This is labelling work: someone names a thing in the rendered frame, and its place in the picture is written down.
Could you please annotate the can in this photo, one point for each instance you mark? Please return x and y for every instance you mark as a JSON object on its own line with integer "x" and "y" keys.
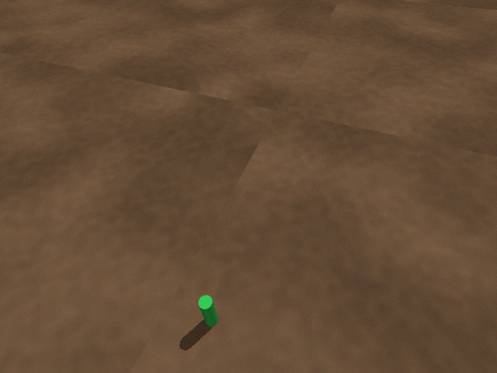
{"x": 208, "y": 310}

